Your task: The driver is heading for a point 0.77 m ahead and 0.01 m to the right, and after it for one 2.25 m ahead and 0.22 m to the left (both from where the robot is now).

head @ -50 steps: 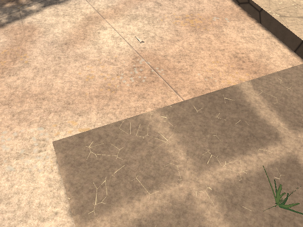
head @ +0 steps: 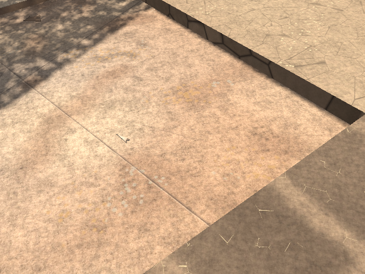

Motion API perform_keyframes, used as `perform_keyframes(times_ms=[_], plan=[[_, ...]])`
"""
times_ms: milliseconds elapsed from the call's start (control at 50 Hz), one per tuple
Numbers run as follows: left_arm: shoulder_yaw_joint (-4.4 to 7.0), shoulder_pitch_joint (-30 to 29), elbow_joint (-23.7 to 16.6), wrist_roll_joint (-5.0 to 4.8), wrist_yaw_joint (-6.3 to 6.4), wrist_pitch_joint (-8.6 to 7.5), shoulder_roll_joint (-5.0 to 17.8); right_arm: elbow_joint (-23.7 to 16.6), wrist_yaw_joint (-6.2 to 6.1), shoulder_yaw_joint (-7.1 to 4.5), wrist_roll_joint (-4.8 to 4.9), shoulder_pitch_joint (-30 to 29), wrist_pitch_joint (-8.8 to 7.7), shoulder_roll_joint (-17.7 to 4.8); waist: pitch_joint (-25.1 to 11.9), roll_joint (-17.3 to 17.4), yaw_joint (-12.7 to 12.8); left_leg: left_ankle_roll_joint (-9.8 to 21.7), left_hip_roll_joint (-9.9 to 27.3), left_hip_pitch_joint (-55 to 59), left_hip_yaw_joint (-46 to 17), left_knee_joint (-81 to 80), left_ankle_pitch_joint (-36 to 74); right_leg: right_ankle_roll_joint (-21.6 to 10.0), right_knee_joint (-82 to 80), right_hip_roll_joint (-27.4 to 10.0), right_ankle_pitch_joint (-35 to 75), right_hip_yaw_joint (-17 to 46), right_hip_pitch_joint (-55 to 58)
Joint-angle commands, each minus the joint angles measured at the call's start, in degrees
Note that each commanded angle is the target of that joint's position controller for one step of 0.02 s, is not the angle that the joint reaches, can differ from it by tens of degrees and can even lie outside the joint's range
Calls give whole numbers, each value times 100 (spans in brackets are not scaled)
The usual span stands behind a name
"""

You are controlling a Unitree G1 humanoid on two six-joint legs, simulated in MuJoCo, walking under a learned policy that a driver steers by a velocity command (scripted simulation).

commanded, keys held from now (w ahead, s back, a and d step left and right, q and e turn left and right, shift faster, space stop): w+q+shift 0.14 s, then w+e+shift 0.76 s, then q+shift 0.10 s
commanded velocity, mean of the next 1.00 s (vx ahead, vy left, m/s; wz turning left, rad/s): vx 0.92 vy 0.00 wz -0.26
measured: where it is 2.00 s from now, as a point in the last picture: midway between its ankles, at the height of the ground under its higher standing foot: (159, 192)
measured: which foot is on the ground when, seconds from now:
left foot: up 0.00-0.28, down 0.30-0.74, up 0.76-1.00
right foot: down 0.00-0.32, up 0.34-0.72, down 0.74-1.00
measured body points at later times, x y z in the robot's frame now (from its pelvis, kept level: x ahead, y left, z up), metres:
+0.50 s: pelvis +0.29 +0.15 -0.01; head +0.30 +0.17 +0.44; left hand +0.29 +0.43 -0.15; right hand +0.38 -0.10 -0.13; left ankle +0.21 +0.23 -0.75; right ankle +0.30 -0.01 -0.64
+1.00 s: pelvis +0.70 +0.19 -0.05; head +0.72 +0.18 +0.40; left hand +0.71 +0.48 -0.17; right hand +0.95 -0.07 -0.07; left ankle +0.85 +0.32 -0.76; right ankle +0.61 +0.14 -0.75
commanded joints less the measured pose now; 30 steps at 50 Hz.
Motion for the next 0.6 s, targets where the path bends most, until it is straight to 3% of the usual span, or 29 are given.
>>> perform_keyframes(times_ms=[20, 140, 180, 220, 240, 260, 280, 300, 320, 340, 360, 380, 400, 420, 440, 460, 480, 520, 560, 600], plan=[[249, -300, -439, -1, 0, -261, 812, -388, 116, -87, -15, -422, 21, -353, 788, -680, 34, -90, 281, -838, 72, 156, 346, -504, -1545, -1294, -1662, 922, -58], [360, 456, -98, 19, 86, -320, 937, -713, 322, -9, -81, -1488, 21, -274, 1117, -856, 485, 185, 757, -1314, 326, -1198, -77, -549, -1686, -1800, -1503, 249, 1236], [338, 744, 72, 68, 100, -333, 856, -799, 377, 92, -54, -1737, -76, -145, 1353, -769, 603, 427, 755, -849, 338, -2055, -357, -655, -1924, -1862, -1411, 93, 1102], [336, 825, 230, 58, 106, -283, 894, -848, 387, 165, -16, -1879, -172, -96, 1524, -743, 586, 689, 622, -101, 714, -2935, -864, -718, -2038, -1848, -730, -195, 936], [342, 834, 327, 16, 109, -231, 996, -844, 360, 188, -12, -1832, -208, -93, 1524, -796, 499, 836, 465, 498, 1003, -3348, -1264, -758, -1927, -1827, 226, -344, 816], [346, 874, 455, -45, 95, -192, 1115, -739, 291, 173, -31, -1498, -247, -143, 1291, -870, 292, 1003, 157, 1417, 1347, -3610, -1617, -815, -1425, -1769, 2155, -446, 725], [354, 846, 581, -103, 58, -172, 1238, -428, 186, 88, -29, -479, -326, -259, 770, -801, -263, 1112, -222, 2843, 1521, -3760, -1537, -863, -58, -1639, 4439, -652, 478], [309, 657, 583, -183, 2, -203, 1218, 58, 87, -40, -56, 1042, -412, -434, -77, -508, -1118, 1158, -245, 5074, 1255, -3939, -893, -776, 1739, -1296, 4795, -863, -571], [111, 664, 223, -307, -142, -270, 539, 168, -59, -236, -186, 1842, -470, -1240, -1170, 862, -1385, 1273, 1516, 7268, -1103, -4548, -3277, -582, 4159, -515, 1493, -708, -2739], [119, -185, -203, -362, -133, -381, 343, 60, -181, -277, -132, 2219, -548, -1692, -1690, 1583, -1600, 941, 2711, 7047, -3426, -5767, -3905, -612, 5768, 354, -1428, 781, -3575], [226, -689, -263, -421, -56, -368, 597, 133, -285, -203, -199, 1678, -569, -1432, -791, 465, -1374, 711, 2659, 6264, -2779, -5695, -2274, -644, 6199, 216, -678, 1307, -4087], [221, -383, -129, -390, -62, -355, 544, 277, -284, -75, -188, 1408, -577, -991, -207, 8, -899, 697, 2518, 5618, -1841, -5389, -1248, -630, 5975, -148, -240, 1068, -4010], [225, -62, 86, -323, -117, -291, 471, 291, -247, 17, -139, 970, -588, -634, 112, 19, -505, 543, 2174, 4996, -1162, -5486, -887, -548, 5566, -395, 69, 860, -3693], [222, 238, 264, -208, -163, -164, 316, 287, -244, 114, -9, 567, -615, -338, 315, 487, -183, 375, 1871, 4489, -512, -5650, -637, -451, 5380, -527, 319, 746, -3436], [212, 466, 428, -165, -221, -22, 207, 280, -245, 197, 43, 443, -654, -103, 373, 703, -47, 355, 1744, 4135, -112, -5818, -517, -377, 5432, -593, 422, 624, -3200], [228, 459, 487, -203, -282, 89, 138, 350, -237, 254, 77, 421, -710, 77, 540, 565, 17, 299, 1616, 3984, 235, -5985, -325, -363, 5532, -557, 562, 563, -3264], [209, 234, 368, -223, -338, 152, 27, 457, -207, 253, 113, 533, -789, 67, 756, 633, 47, 260, 1661, 3779, 471, -6200, -16, -366, 5400, -600, 803, 563, -3382], [161, -309, 176, -248, -382, 203, -81, 644, -173, 246, 97, 478, -910, 140, 1276, 610, 134, 199, 1351, 3429, 1210, -6583, 745, -408, 4800, -511, 1427, 302, -3499], [124, -651, 64, -251, -401, 188, -78, 799, -248, 274, 111, 483, -985, 232, 1348, 498, 201, 238, 1136, 3606, 1766, -6736, 1625, -546, 3979, -422, 2012, -20, -3505], [106, -1003, -131, -162, -519, 98, 28, 949, -374, 256, 130, 587, -1002, 66, 1490, 290, 297, 370, 1327, 3908, 2024, -6871, 2409, -715, 2954, -485, 2212, -239, -3343]])
Keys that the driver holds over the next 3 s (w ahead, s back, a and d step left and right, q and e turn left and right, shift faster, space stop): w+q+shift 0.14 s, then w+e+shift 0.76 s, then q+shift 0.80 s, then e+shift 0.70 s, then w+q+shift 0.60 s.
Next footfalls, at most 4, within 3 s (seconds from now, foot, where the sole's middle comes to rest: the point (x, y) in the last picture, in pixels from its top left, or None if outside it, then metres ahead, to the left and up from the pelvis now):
0.30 left None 0.25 0.24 -0.78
0.74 right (164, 257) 0.65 0.14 -0.78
1.10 left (140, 206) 0.96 0.28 -0.90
1.42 right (188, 173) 1.16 0.05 -0.90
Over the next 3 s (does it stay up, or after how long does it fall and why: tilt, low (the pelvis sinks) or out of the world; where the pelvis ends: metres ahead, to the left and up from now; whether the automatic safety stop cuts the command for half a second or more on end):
stays up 1.34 0.20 -0.17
